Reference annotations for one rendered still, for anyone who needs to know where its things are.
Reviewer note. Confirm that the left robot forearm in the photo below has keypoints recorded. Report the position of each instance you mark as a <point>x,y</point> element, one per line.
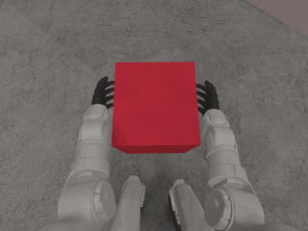
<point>91,158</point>

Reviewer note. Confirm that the robot left upper arm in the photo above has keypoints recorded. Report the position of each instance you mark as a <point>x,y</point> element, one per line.
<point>85,206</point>

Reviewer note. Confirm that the left robot hand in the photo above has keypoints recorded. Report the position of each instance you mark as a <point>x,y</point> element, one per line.
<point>100,93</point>

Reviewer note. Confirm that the robot left shin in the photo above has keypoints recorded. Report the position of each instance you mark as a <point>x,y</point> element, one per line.
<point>133,178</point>

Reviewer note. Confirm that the right robot forearm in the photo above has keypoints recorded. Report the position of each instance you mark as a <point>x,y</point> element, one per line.
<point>224,165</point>

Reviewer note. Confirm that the carton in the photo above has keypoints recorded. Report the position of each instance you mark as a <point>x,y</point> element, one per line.
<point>155,108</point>

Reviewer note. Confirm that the right robot hand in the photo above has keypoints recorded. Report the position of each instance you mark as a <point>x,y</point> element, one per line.
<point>210,97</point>

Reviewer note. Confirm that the left robot thigh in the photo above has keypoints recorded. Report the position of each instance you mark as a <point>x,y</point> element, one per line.
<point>128,209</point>

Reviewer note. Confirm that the robot right upper arm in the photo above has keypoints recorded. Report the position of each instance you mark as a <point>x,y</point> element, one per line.
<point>228,209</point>

